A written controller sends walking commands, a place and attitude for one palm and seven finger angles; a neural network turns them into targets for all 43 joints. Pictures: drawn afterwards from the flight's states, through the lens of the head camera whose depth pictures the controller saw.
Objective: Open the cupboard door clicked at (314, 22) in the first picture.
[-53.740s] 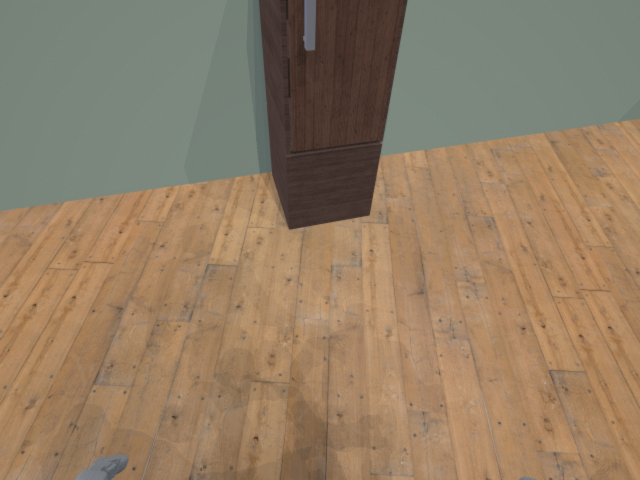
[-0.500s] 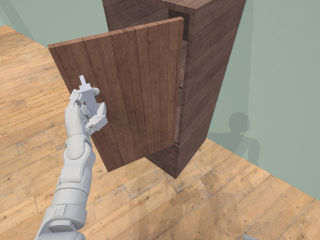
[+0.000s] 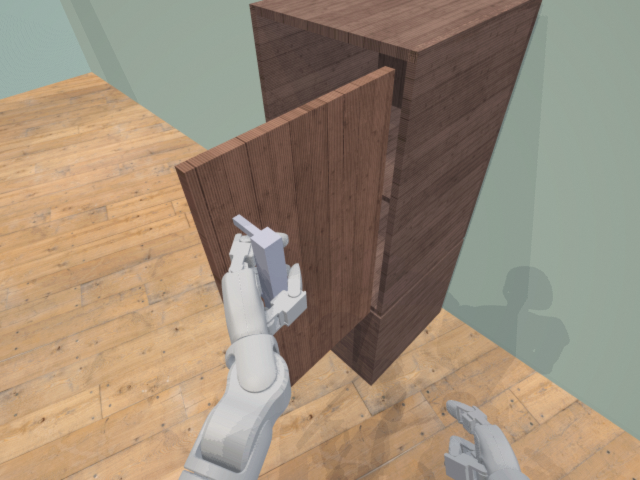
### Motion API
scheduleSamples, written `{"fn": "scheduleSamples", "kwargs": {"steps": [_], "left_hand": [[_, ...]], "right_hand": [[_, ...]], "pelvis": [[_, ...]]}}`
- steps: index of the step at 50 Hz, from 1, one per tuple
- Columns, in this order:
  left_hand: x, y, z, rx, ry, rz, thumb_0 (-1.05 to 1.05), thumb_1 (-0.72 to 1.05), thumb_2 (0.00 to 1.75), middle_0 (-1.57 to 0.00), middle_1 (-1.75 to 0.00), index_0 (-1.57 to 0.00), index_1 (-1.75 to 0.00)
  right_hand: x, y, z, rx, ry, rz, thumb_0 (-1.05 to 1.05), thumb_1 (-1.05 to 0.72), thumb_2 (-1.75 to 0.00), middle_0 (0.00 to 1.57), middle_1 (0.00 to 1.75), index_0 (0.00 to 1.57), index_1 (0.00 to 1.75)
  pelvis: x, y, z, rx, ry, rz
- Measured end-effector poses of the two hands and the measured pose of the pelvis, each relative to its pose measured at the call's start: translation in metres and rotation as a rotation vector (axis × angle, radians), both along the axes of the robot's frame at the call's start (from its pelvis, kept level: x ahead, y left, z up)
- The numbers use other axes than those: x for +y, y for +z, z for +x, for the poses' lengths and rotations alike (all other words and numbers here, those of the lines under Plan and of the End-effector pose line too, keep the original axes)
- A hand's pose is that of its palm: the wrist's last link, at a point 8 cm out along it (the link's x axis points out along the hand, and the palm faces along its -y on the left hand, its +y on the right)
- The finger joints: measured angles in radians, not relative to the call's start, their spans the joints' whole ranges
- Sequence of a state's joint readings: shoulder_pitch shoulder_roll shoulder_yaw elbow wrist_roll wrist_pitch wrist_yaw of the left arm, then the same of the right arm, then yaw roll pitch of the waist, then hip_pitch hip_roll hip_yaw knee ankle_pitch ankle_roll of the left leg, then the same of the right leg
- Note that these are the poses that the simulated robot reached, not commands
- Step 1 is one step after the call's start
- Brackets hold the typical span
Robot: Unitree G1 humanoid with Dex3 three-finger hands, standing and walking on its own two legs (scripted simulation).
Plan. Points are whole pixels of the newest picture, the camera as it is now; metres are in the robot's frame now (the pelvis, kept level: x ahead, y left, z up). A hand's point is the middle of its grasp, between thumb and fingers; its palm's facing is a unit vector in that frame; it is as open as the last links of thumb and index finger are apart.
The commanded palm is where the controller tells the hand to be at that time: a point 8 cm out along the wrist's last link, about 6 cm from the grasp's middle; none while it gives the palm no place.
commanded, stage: pull the door open along its arc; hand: left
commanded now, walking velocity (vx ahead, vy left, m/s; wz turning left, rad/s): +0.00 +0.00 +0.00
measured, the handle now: (261, 267) +0.35 +0.09 +0.11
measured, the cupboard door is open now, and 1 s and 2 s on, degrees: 91 92 96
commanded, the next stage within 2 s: open thumb and fingers to let go in 0.02 s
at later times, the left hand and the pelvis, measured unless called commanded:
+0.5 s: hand (292, 299) +0.30 +0.05 +0.11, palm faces +0.35 -0.94 -0.02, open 9.8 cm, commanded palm +0.25 +0.08 +0.11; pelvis -0.02 -0.01 +0.00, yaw +1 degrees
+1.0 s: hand (300, 294) +0.31 +0.04 +0.11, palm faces +0.27 -0.96 -0.03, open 15.2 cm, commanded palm +0.26 +0.08 +0.11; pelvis -0.03 +0.02 +0.00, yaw +0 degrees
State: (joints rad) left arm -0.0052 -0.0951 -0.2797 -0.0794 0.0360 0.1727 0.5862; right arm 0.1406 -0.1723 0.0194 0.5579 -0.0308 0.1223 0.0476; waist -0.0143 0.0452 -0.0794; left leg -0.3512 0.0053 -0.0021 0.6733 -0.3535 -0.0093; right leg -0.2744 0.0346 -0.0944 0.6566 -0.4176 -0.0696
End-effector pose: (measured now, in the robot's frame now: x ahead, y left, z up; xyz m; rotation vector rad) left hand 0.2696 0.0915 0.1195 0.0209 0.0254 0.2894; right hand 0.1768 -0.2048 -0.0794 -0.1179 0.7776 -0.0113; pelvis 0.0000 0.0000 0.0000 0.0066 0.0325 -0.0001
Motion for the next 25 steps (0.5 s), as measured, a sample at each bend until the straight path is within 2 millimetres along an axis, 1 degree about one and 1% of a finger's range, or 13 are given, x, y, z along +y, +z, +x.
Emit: {"fn": "scheduleSamples", "kwargs": {"steps": [3, 6, 10, 14, 19, 25], "left_hand": [[-0.008, 0.001, -0.005, 0.008, -0.027, 0.004, 0.01, 0.65, 0.7, -0.3, -1.31, -0.32, -1.33], [-0.012, 0.001, -0.007, 0.011, -0.017, 0.007, 0.01, 0.64, 0.71, -0.3, -1.31, -0.33, -1.33], [-0.012, 0.0, -0.003, 0.016, 0.028, -0.003, 0.01, 0.63, 0.75, -0.32, -1.32, -0.34, -1.33], [-0.008, -0.001, -0.001, 0.017, 0.067, -0.009, 0.01, 0.57, 0.75, -0.35, -1.32, -0.36, -1.33], [-0.002, -0.002, -0.005, 0.006, 0.089, -0.005, 0.01, 0.42, 0.69, -0.36, -1.3, -0.36, -1.31], [-0.002, -0.003, -0.01, -0.011, 0.069, 0.005, 0.01, 0.12, 0.57, -0.34, -1.26, -0.34, -1.27]], "right_hand": [[-0.004, -0.006, -0.007, 0.023, -0.006, 0.012, 0.01, -0.91, -0.9, 0.2, 0.3, 0.2, 0.3], [-0.009, -0.012, -0.014, 0.05, -0.006, 0.006, 0.01, -0.91, -0.9, 0.2, 0.3, 0.2, 0.3], [-0.015, -0.018, -0.02, 0.084, 0.003, -0.022, 0.01, -0.91, -0.9, 0.2, 0.3, 0.2, 0.3], [-0.02, -0.018, -0.024, 0.09, 0.003, -0.037, 0.01, -0.91, -0.9, 0.2, 0.3, 0.2, 0.3], [-0.023, -0.014, -0.025, 0.072, -0.002, -0.044, 0.01, -0.91, -0.9, 0.2, 0.3, 0.2, 0.3], [-0.02, -0.012, -0.027, 0.048, -0.007, -0.047, 0.01, -0.91, -0.9, 0.2, 0.3, 0.2, 0.3]], "pelvis": [[-0.004, 0.0, 0.0, -0.009, 0.002, 0.002], [-0.008, 0.0, -0.001, -0.016, 0.008, 0.004], [-0.012, 0.0, -0.007, -0.019, 0.019, 0.007], [-0.015, 0.002, -0.011, -0.014, 0.02, 0.01], [-0.016, 0.002, -0.015, -0.012, 0.022, 0.011], [-0.012, 0.001, -0.021, -0.018, 0.023, 0.007]]}}
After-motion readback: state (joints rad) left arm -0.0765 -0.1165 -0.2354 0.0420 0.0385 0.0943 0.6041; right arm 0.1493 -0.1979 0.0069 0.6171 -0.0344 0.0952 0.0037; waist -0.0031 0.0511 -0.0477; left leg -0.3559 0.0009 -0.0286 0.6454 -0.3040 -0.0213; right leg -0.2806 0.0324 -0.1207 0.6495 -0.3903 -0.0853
